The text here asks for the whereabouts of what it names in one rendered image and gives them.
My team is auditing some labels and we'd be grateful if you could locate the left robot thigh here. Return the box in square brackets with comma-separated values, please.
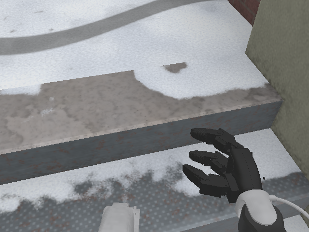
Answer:
[98, 202, 140, 232]

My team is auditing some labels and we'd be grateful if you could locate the right robot forearm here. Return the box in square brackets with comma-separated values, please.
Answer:
[235, 189, 287, 232]

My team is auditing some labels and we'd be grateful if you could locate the robot right hand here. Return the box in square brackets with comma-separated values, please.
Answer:
[183, 128, 265, 203]

